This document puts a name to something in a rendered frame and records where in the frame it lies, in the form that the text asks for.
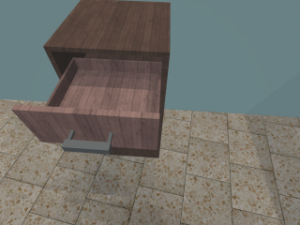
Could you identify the drawer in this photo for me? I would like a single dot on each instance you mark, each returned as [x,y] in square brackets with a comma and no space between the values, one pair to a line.
[96,97]

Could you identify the cabinet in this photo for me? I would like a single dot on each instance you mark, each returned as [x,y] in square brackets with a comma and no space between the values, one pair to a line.
[116,30]

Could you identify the handle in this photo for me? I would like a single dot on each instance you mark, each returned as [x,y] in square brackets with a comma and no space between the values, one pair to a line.
[92,147]

